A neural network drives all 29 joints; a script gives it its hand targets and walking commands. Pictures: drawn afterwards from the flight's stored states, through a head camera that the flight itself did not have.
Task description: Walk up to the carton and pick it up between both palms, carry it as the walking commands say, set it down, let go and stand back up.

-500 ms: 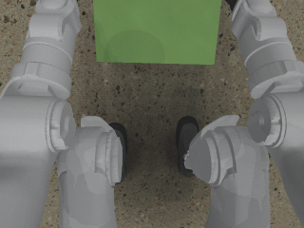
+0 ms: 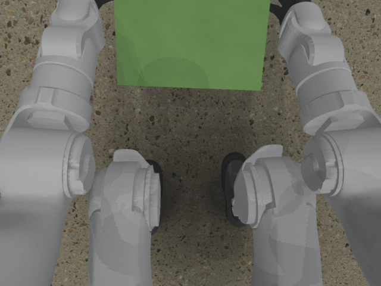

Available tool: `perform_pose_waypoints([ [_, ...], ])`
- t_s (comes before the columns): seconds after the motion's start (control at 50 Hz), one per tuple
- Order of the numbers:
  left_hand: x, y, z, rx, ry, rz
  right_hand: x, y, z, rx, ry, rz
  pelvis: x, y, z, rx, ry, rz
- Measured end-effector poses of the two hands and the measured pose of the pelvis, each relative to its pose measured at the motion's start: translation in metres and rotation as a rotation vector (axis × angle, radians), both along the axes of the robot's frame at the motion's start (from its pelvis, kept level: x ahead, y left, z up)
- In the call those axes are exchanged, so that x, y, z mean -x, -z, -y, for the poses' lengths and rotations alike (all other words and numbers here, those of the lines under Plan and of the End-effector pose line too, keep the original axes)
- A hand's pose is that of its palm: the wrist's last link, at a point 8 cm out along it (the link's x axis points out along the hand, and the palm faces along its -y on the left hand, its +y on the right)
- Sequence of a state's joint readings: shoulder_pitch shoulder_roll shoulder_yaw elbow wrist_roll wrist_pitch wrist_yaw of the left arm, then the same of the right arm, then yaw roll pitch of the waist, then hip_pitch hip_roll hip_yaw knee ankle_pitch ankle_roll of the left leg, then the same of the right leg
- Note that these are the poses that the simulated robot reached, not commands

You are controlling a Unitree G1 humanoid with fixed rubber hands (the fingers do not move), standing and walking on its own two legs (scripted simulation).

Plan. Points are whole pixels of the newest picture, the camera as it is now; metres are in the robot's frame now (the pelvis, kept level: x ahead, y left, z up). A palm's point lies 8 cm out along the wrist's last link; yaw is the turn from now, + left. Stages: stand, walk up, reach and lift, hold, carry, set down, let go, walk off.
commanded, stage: reach and lift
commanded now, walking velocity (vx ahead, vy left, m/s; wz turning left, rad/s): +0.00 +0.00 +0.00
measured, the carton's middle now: (190, 5) +0.57 +0.00 -0.23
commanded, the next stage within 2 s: none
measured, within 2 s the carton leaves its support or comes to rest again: neither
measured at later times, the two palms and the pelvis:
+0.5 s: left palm out of the picture +0.56 +0.16 -0.09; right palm out of the picture +0.55 -0.16 -0.09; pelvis +0.01 +0.00 +0.03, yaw +0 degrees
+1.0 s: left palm out of the picture +0.54 +0.15 -0.02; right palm out of the picture +0.53 -0.16 -0.02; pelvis +0.00 +0.00 +0.08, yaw +1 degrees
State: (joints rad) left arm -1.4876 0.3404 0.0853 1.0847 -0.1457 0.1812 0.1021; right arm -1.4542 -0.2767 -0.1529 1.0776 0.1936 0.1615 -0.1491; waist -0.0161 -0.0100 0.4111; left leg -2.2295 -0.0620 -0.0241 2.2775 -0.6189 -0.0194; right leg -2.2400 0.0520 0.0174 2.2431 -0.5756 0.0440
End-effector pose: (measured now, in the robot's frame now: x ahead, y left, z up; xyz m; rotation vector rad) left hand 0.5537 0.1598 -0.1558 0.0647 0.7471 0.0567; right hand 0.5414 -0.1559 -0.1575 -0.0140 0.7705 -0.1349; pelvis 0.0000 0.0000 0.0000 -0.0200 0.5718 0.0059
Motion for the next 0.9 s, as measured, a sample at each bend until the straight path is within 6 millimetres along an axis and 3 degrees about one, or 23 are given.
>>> perform_pose_waypoints([
  [0.16,-0.007,-0.031,0.000,-0.012,-0.010,0.022,-0.001,-0.023,-0.002,-0.007,0.008,0.023,0.005,-0.010,0.001,-0.001,-0.004,-0.039],
  [0.56,-0.005,-0.069,0.003,0.001,-0.038,0.044,-0.009,-0.070,-0.002,0.020,0.050,0.055,-0.007,-0.039,0.002,-0.005,-0.004,-0.180],
  [0.9,0.010,-0.121,0.008,-0.006,-0.065,0.055,0.011,-0.123,-0.002,0.033,0.098,0.075,-0.007,-0.072,0.002,-0.006,-0.009,-0.235],
])
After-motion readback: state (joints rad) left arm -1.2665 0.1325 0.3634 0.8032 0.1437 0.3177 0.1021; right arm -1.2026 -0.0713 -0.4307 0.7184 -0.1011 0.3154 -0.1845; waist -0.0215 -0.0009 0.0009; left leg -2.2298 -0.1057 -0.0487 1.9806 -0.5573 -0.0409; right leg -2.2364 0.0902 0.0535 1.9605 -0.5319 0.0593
